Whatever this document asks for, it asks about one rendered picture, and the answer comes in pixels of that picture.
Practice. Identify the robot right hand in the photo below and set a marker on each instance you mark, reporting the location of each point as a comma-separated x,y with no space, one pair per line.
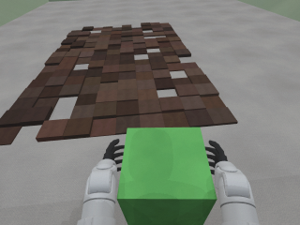
218,155

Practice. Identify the robot left forearm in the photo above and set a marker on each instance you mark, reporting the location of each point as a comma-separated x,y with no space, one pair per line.
100,195

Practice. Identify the carton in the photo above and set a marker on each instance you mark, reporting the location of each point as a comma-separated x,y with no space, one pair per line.
165,177

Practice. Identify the robot right forearm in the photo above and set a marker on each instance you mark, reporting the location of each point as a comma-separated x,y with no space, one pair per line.
235,195

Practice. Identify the robot left hand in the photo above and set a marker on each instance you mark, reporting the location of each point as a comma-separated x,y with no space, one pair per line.
111,155

